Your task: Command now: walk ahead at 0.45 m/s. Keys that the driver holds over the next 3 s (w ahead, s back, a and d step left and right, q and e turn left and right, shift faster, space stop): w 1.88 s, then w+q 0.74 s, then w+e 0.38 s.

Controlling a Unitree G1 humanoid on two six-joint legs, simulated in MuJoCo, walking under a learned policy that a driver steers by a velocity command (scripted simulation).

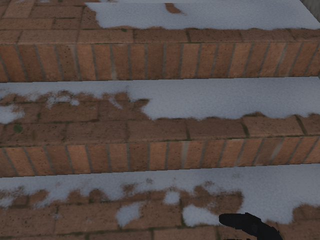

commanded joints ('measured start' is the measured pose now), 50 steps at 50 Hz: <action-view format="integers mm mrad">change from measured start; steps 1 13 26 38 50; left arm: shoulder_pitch -33 -276 -753 -40 -86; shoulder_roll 14 -44 -117 195 -25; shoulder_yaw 11 -57 -116 25 -73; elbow -109 -297 -481 -238 -15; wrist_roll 16 21 -46 69 52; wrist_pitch -40 -29 -59 -19 -69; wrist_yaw -35 -33 -57 -47 -83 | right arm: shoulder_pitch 621 419 756 465 114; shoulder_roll -470 -69 -59 -109 62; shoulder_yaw -165 -61 -51 -97 24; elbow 181 397 470 307 54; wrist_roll -26 -42 -15 21 17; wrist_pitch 41 -9 18 -97 8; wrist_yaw -4 25 -63 49 13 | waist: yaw -228 60 -128 122 -92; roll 558 106 186 -145 -41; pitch -213 130 274 -331 178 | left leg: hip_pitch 771 468 921 318 -457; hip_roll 206 131 208 -192 -135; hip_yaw -1079 -248 -277 -447 -195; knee -1135 -1046 -1245 344 848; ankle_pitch -690 68 224 483 630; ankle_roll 246 -6 68 34 72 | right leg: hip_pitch -551 -1203 -1718 105 -426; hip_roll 234 252 125 -157 44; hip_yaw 96 199 52 946 18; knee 975 1795 1654 20 96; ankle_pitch -69 271 85 -471 -6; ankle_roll -87 -150 -59 -296 -93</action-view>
